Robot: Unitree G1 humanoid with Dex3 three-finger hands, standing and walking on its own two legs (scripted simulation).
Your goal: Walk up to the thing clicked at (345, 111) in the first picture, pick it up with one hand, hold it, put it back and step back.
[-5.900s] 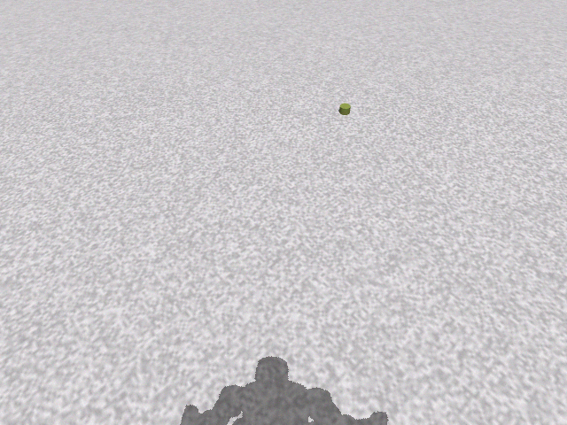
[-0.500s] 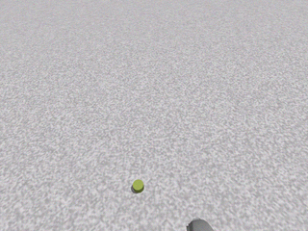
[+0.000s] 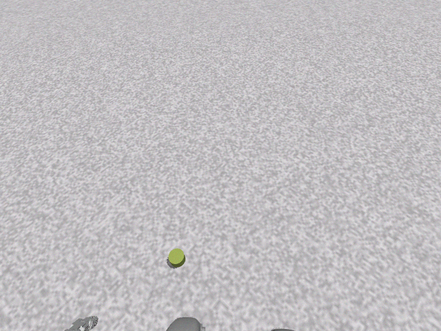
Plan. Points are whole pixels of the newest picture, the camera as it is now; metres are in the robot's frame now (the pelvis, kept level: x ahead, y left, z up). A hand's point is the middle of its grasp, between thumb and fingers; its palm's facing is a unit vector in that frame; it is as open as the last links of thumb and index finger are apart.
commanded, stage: walk up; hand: left
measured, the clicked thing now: (177, 257) +0.49 +0.25 -0.73
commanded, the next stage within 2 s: stand in 1.48 s
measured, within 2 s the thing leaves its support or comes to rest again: neither
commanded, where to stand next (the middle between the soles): +0.11 +0.00 m, yaw +0 degrees
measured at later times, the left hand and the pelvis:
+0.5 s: hand out of the picture +0.08 +0.26 -0.13, palm faces +0.01 -0.93 -0.37, open 7.4 cm; pelvis -0.01 -0.01 +0.02, yaw +1 degrees
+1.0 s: hand out of the picture +0.09 +0.27 -0.13, palm faces +0.01 -0.95 -0.33, open 7.4 cm; pelvis +0.01 +0.01 +0.03, yaw +1 degrees
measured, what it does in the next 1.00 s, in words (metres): steps on the spot: left foot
